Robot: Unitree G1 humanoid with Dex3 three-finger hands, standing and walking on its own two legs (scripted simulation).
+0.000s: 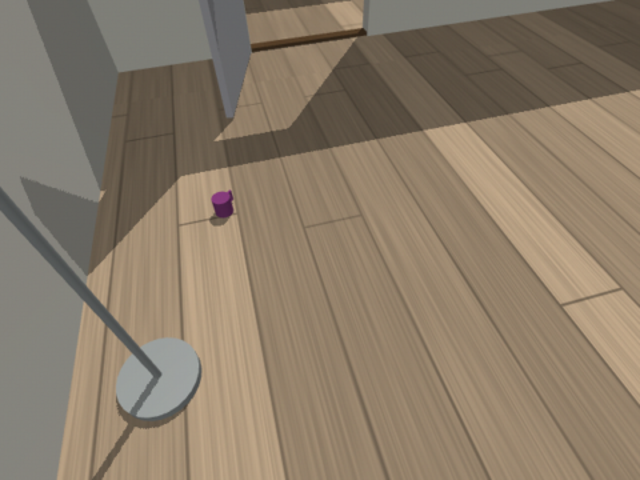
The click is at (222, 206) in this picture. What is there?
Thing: mug
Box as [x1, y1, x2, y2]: [211, 190, 233, 217]
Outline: 230,190 227,192 217,192 211,198 215,212 220,217 228,216 231,214 233,210 231,205 232,196
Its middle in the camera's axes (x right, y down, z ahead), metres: -0.43 -0.17 +1.76
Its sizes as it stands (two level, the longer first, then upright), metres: 0.116 0.082 0.087
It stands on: the floor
